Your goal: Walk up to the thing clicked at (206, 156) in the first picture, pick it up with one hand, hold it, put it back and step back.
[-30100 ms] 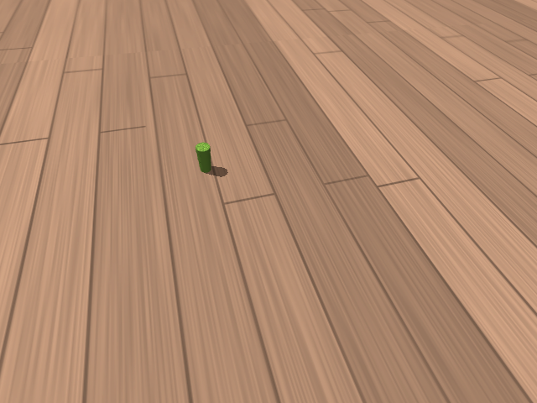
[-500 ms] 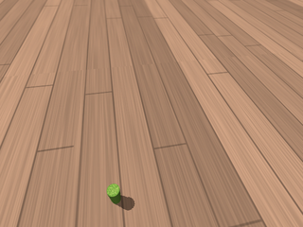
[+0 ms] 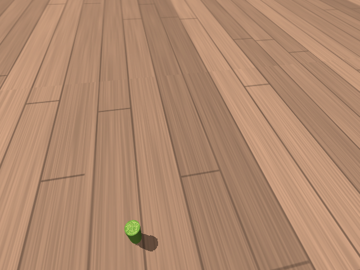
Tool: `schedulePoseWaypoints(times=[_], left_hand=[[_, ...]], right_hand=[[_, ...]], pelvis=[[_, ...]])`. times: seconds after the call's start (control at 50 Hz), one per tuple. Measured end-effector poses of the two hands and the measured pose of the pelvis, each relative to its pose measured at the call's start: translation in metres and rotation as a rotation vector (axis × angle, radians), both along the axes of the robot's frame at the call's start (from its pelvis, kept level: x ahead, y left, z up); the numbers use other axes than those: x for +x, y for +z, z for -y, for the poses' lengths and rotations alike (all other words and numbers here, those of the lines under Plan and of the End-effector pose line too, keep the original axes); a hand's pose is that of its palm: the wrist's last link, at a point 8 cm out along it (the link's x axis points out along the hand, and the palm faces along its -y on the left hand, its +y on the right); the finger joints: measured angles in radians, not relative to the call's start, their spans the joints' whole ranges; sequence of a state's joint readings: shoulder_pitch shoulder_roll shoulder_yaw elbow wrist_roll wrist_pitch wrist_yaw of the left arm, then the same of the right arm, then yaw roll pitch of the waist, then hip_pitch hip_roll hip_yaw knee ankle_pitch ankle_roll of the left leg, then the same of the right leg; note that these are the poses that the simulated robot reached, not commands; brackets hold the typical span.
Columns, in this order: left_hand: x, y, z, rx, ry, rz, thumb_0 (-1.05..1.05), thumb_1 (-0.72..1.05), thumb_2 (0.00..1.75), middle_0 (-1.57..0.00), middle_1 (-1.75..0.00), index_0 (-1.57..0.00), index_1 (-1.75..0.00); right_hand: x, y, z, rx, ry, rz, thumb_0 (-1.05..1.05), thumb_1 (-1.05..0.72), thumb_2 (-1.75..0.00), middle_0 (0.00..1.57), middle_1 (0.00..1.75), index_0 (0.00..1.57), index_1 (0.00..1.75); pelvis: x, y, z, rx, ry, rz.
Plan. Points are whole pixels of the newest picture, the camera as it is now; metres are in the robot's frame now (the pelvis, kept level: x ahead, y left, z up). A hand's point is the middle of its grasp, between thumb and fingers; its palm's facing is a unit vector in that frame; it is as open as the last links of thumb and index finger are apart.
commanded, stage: stand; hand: left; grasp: from the side
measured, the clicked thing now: (134, 233) +0.44 +0.22 -0.70
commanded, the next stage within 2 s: step back in 0.14 s
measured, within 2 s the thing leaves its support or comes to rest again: neither
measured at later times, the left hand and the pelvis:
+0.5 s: hand out of the picture +0.08 +0.31 -0.19, palm faces -0.03 -0.93 -0.37, open 7.4 cm; pelvis -0.06 +0.05 -0.03, yaw -1 degrees
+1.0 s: hand out of the picture -0.04 +0.31 -0.17, palm faces -0.10 -0.91 -0.41, open 7.4 cm; pelvis -0.16 +0.05 -0.03, yaw -6 degrees
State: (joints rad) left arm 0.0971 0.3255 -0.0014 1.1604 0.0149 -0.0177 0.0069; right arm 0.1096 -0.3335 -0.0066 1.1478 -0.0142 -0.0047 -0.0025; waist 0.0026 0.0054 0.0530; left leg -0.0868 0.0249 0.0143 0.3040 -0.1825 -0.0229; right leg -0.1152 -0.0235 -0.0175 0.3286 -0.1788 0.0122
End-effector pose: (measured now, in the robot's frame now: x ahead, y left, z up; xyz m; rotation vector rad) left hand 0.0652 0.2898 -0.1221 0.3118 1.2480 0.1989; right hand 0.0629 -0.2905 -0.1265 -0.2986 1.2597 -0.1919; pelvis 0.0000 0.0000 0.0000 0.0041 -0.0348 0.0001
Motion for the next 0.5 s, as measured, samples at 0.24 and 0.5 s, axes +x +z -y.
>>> schedulePoseWaypoints(times=[0.24,0.5], left_hand=[[0.008,0.000,-0.009,0.016,0.011,0.042,0.00,0.90,0.90,-0.20,-0.30,-0.20,-0.30],[0.010,-0.029,-0.068,0.029,-0.047,0.093,0.00,0.90,0.90,-0.20,-0.30,-0.20,-0.30]], right_hand=[[0.004,0.000,0.007,-0.011,-0.008,0.020,0.01,-0.90,-0.89,0.21,0.30,0.20,0.30],[-0.060,0.003,-0.017,-0.124,-0.014,-0.043,0.00,-0.91,-0.89,0.21,0.30,0.20,0.30]], pelvis=[[-0.012,-0.005,0.000,-0.007,-0.005,-0.006],[-0.058,-0.027,-0.049,-0.013,-0.010,-0.021]])
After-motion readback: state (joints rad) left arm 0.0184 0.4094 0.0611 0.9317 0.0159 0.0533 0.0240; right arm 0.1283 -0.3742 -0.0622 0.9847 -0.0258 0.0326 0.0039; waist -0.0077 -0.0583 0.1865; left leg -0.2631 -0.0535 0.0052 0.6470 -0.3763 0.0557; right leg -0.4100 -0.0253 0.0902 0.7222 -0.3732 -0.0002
